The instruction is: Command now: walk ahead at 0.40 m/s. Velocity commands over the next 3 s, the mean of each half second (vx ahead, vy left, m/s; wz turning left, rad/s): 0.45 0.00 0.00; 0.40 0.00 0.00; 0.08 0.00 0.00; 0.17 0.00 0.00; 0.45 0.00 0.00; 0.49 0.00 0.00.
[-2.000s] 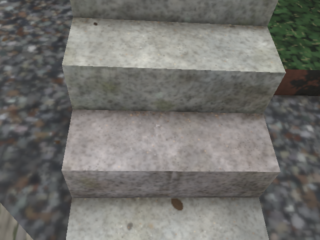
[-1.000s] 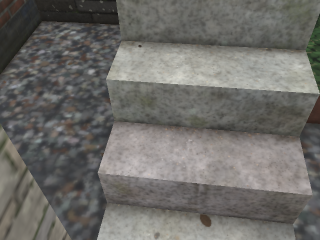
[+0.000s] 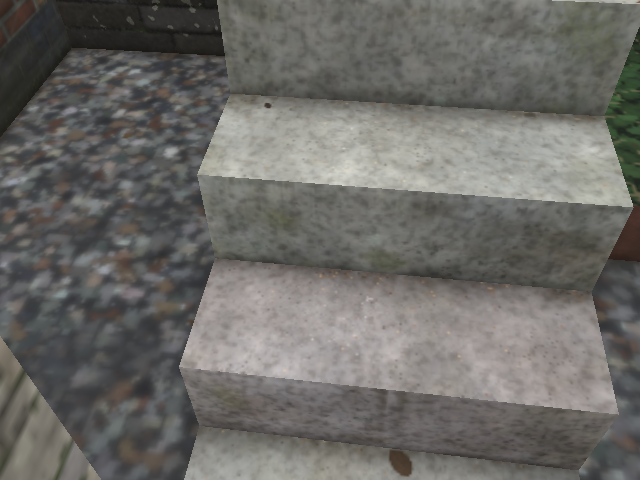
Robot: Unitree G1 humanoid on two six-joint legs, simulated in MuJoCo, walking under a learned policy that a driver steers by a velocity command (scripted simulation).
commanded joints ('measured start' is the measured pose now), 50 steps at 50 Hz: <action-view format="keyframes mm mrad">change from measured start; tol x4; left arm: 1 -18 119 19 -47 0 -13 1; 18 -161 116 5 -82 15 -6 -3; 38 -141 90 9 -61 6 -9 6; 50 -51 93 30 -3 7 5 6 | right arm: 1 -9 -90 -15 -53 2 -13 -1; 29 -121 -92 -9 -115 -9 -29 -4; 50 -47 -87 -18 -55 -6 -26 -1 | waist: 1 -3 -17 -19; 10 -1 -1 -60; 50 -3 -7 3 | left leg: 1 -32 61 -35 -12 262 44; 8 23 83 -49 -40 401 37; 25 48 81 -82 -145 298 22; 50 24 74 -84 -98 263 30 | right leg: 1 64 -193 130 -11 515 -8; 5 65 -191 123 -14 504 -1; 8 70 -198 113 -13 576 5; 24 46 -188 118 -92 317 42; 50 9 -186 112 -58 278 36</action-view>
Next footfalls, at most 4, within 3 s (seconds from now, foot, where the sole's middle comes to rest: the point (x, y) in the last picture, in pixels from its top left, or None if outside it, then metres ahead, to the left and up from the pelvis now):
none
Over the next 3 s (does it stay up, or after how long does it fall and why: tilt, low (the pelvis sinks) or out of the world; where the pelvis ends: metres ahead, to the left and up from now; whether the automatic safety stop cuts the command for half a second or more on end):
stays up -0.01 0.02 0.01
